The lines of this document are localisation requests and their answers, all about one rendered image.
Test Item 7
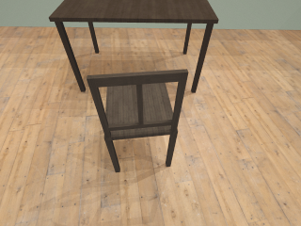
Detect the table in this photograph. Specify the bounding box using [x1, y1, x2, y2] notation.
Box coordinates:
[49, 0, 219, 93]

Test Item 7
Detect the chair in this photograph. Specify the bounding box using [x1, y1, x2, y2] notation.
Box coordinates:
[87, 69, 189, 172]

